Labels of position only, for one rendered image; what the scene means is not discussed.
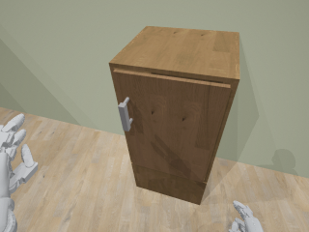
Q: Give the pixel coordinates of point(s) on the robot left hand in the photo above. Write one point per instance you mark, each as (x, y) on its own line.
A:
(10, 139)

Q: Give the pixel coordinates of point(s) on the robot right hand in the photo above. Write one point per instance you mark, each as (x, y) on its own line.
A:
(250, 223)

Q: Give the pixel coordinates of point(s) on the left robot forearm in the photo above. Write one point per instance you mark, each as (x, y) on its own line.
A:
(8, 221)

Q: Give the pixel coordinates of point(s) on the cupboard door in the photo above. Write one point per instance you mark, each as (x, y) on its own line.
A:
(175, 121)

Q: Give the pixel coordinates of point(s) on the handle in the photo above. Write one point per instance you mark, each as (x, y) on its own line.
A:
(124, 115)

